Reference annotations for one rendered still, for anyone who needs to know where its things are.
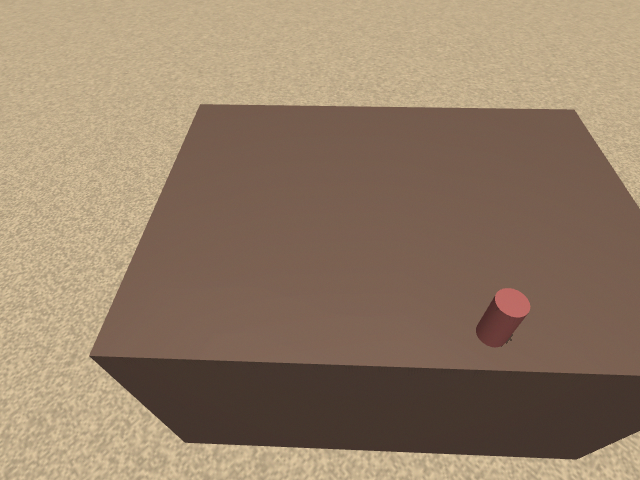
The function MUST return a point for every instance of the can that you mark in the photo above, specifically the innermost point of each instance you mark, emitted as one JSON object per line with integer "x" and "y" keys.
{"x": 504, "y": 314}

